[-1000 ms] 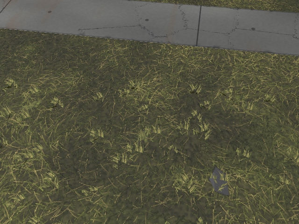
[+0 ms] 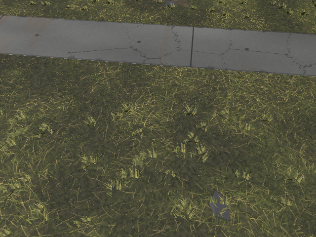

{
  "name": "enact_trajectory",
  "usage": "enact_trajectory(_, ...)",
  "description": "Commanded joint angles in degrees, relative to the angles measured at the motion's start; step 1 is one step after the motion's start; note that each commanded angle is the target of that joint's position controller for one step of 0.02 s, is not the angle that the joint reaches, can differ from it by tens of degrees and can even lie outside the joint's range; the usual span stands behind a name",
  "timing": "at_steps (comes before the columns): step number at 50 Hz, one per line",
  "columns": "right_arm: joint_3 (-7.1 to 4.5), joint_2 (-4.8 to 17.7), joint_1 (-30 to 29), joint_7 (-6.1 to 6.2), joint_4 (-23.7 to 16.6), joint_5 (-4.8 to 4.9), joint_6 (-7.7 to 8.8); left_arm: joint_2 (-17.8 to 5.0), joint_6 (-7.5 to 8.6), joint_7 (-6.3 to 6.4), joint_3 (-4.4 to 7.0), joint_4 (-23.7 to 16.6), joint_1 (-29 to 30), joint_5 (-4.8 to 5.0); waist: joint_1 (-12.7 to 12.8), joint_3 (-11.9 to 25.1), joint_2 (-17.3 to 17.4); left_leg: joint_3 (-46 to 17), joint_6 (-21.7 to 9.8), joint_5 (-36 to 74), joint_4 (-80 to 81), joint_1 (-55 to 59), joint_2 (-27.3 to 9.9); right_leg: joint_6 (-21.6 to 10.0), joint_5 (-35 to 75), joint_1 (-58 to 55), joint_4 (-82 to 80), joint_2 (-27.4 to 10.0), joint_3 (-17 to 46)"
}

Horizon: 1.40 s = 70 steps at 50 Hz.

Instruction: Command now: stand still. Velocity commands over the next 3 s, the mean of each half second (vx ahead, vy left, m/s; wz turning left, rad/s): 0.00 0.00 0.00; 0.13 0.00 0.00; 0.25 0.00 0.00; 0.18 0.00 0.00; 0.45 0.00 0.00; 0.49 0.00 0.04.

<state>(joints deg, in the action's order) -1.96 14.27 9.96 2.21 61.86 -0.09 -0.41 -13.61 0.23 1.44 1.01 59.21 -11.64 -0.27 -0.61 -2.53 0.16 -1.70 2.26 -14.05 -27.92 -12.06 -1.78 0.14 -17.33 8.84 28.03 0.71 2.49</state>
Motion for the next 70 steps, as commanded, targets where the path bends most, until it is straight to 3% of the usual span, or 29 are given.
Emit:
enact_trajectory(1,-0.9,6.4,0.8,0.26,-1.3,0.01,0.42,-6.3,0.41,0.23,0.96,-1.2,-1.5,0.03,0.1,0.9,-0.5,0.4,-1.2,9.0,3.1,2.5,-0.1,-1.0,9.3,4.0,-5.7,-1.7,1.0)
enact_trajectory(35,0.36,3.1,6.6,0.56,0.8,0.18,0.38,-3.1,0.44,0.84,-0.14,2.0,-8.7,0.26,0.4,-0.9,0.0,0.6,-1.8,6.4,2.9,0.3,0.6,-0.3,6.5,6.1,-5.2,-0.9,-0.5)
enact_trajectory(36,0.56,2.3,7.7,0.59,1.4,0.13,0.31,-2.4,0.37,0.89,-0.29,2.6,-9.9,0.24,0.4,0.4,-0.2,1.3,-1.9,0.9,3.1,0.8,1.3,-0.4,0.9,5.6,-5.6,-0.4,-1.0)
enact_trajectory(38,0.15,3.1,8.0,0.84,1.3,0.73,0.21,-4.1,0.12,1.25,0.34,2.2,-9.9,0.88,0.5,-2.3,-1.1,2.7,-3.2,-17.8,1.0,-2.8,3.2,-2.3,-17.7,8.6,-5.3,0.2,-0.6)
enact_trajectory(40,0.1,2.9,7.0,0.71,0.2,0.85,1.15,-4.8,0.73,1.28,0.67,1.3,-10.3,1.22,0.9,-6.7,-2.0,1.5,-4.8,-24.9,-0.2,-8.0,2.6,-4.9,-27.2,12.1,-6.9,-2.3,3.2)
enact_trajectory(43,0.43,0.3,5.4,-0.55,-1.5,1.14,3.93,-7.1,2.5,0.63,1.77,1.6,-14.6,1.92,2.6,-6.7,-7.5,3.5,-4.7,-15.8,-8.8,-13.7,3.1,-9.6,-29.7,6.8,-11.9,-10.0,15.0)
enact_trajectory(44,0.61,-0.7,5.3,-1.06,-2.0,1.41,4.76,-8.4,2.81,0.42,2.26,1.5,-14.9,2.02,2.3,-6.3,-10.5,4.8,-4.8,-11.9,-12.9,-14.2,3.4,-11.6,-30.9,5.9,-14.7,-13.8,20.7)
enact_trajectory(45,0.58,-0.6,5.3,-1.48,-2.3,1.63,5.45,-8.4,3.0,0.28,2.37,0.8,-13.7,2.12,1.6,-7.1,-10.7,4.0,-5.8,-10.7,-14.0,-12.7,2.5,-12.7,-29.7,8.1,-16.0,-15.7,23.5)
enact_trajectory(47,0.43,-1.0,11.2,-1.88,-0.7,2.15,6.3,-7.7,3.12,-0.04,2.08,-1.4,-7.9,2.27,-2.9,-8.0,-9.8,3.9,-7.8,-10.8,-3.8,-1.7,2.5,-10.2,-24.3,14.9,-12.8,-12.8,18.1)
enact_trajectory(48,-0.21,0.5,17.2,-1.83,1.4,1.84,6.44,-6.6,3.3,-0.16,1.81,-3.1,-4.3,2.39,-5.3,-7.4,-6.2,0.3,-8.0,-7.9,1.5,6.8,1.2,-7.5,-16.4,19.6,-5.8,-8.6,11.9)
enact_trajectory(49,-2.06,6.6,25.2,-1.93,3.6,1.79,6.73,-2.8,4.13,-0.15,0.96,-5.0,-1.6,2.31,-7.7,-5.3,7.8,-15.7,-11.8,-13.3,9.7,15.1,-7.0,-3.1,-6.5,27.6,13.1,-0.4,-0.4)
enact_trajectory(50,-3.35,12.6,31.5,-2.72,4.1,1.4,7.26,-1.7,5.55,0.11,0.67,-7.1,-1.6,2.21,-8.7,-1.7,19.5,-38.9,-18.6,-11.6,17.8,21.7,-19.3,-1.6,-12.2,36.1,30.3,2.8,-2.3)
enact_trajectory(51,-1.77,7.7,26.8,-2.76,2.8,0.32,7.83,-3.8,6.49,-0.24,1.19,-7.2,-1.4,2.73,-5.4,-3.0,10.6,-40.0,-18.6,-8.6,17.2,20.9,-20.7,-2.8,-12.2,40.4,40.2,-0.4,2.7)
enact_trajectory(52,-1.14,5.2,22.9,-2.88,1.2,0.35,8.07,-3.3,7.03,-0.95,1.11,-6.6,-2.4,3.01,-3.5,-4.4,7.0,-32.7,-16.9,-4.6,16.3,19.8,-18.7,-4.1,-7.6,42.1,43.8,-2.6,3.2)
enact_trajectory(53,-0.83,4.7,20.3,-3.11,0.1,0.51,7.94,-3.3,7.4,-1.3,1.3,-6.3,-2.4,2.73,-2.5,-4.2,4.6,-26.3,-15.4,-1.1,16.6,19.5,-16.4,-4.8,-3.1,42.9,43.4,-4.5,2.1)
enact_trajectory(55,0.29,1.8,20.2,-3.04,-0.1,0.43,6.88,-4.8,7.53,-1.88,2.41,-7.3,0.7,1.94,-2.3,-4.3,4.5,-15.7,-12.5,10.9,17.9,18.6,-12.5,-4.6,2.2,41.6,38.4,-6.9,-0.3)
enact_trajectory(56,0.56,1.0,21.3,-2.7,0.1,0.27,6.3,-3.9,7.23,-2.31,2.37,-7.5,1.1,1.93,-2.2,-3.6,5.3,-12.5,-12.0,14.1,18.3,18.2,-11.2,-4.1,3.6,40.3,36.1,-7.0,-1.5)
enact_trajectory(60,0.59,4.4,17.9,-0.63,-2.3,-0.58,4.63,0.8,6.24,-2.7,0.65,-11.3,9.8,1.47,-1.9,-5.0,4.6,-1.5,-10.7,31.3,18.1,5.4,-6.5,-0.8,11.6,27.1,15.2,-2.9,-6.9)
enact_trajectory(61,0.32,5.8,19.4,-0.39,-2.1,-0.53,4.49,0.4,5.99,-2.73,0.59,-11.9,11.5,1.43,-2.5,-4.0,6.0,-1.0,-10.7,32.6,17.7,3.7,-6.3,-0.3,13.8,22.5,11.6,-1.3,-7.9)
enact_trajectory(64,-0.29,7.1,18.7,-0.12,-1.7,0.72,4.74,-3.4,5.08,-2.72,1.47,-12.5,10.5,1.85,0.1,-1.8,8.4,-1.8,-9.6,37.0,14.9,5.3,-8.8,-1.8,19.4,14.7,5.8,-0.4,-5.0)
enact_trajectory(66,-0.49,6.8,15.5,-0.04,-2.3,0.88,4.7,-6.5,5.09,-2.42,2.9,-10.0,2.8,1.01,4.8,2.6,7.8,-1.4,-7.4,44.4,6.7,9.0,-8.4,-4.2,21.7,6.9,2.2,1.4,-4.5)
enact_trajectory(67,-0.4,6.4,15.4,-0.21,-2.6,0.73,4.49,-8.0,5.17,-2.29,3.76,-7.9,-2.5,0.62,7.3,5.9,6.1,-0.5,-5.9,44.3,-1.0,9.1,-6.3,-5.5,25.7,0.0,-0.3,1.4,-4.7)
enact_trajectory(68,0.01,5.3,17.4,-0.45,-3.2,-0.37,4.53,-11.2,5.13,-1.96,4.43,-6.8,-7.2,-0.12,8.0,11.2,1.1,0.9,-3.8,30.0,-12.4,2.3,-3.2,-7.6,44.9,-12.0,2.3,-5.8,1.6)
enact_trajectory(69,1.91,-2.0,27.5,-0.79,-1.9,-1.07,4.55,-13.5,4.59,-1.92,4.2,-6.3,-9.6,-1.8,3.4,21.2,-13.7,2.2,-0.6,-13.1,-34.8,-10.8,4.6,-18.9,64.0,-27.2,3.4,-22.3,19.8)
enact_trajectory(70,1.65,-1.1,29.8,-1.27,-0.3,-0.06,4.84,-9.4,4.37,-2.62,2.91,-6.1,-9.4,-1.19,3.1,26.9,-12.9,-6.0,0.3,-24.5,-44.5,-10.2,5.7,-22.1,60.7,-23.9,-2.7,-23.9,28.9)
